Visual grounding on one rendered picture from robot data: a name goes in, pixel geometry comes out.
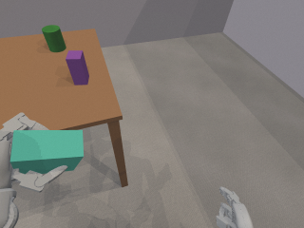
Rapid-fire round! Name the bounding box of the table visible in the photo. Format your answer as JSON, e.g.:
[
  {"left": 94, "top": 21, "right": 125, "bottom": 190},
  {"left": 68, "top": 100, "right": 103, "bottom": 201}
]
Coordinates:
[{"left": 0, "top": 28, "right": 128, "bottom": 187}]

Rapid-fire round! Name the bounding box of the left robot hand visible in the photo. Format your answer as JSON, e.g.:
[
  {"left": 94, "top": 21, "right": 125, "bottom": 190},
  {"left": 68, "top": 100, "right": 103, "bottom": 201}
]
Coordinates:
[{"left": 0, "top": 112, "right": 67, "bottom": 193}]

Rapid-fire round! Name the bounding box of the robot left forearm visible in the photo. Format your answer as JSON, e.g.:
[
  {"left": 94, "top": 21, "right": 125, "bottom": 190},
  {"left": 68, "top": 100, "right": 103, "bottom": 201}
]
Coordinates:
[{"left": 0, "top": 188, "right": 19, "bottom": 228}]

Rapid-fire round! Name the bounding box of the right robot hand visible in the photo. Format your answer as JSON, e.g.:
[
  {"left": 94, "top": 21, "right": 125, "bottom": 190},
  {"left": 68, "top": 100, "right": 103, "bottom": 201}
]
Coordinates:
[{"left": 216, "top": 186, "right": 254, "bottom": 228}]

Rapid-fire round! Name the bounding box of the sponge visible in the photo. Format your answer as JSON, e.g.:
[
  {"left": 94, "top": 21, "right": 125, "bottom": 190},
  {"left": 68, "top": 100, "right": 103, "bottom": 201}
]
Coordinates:
[{"left": 10, "top": 130, "right": 84, "bottom": 174}]

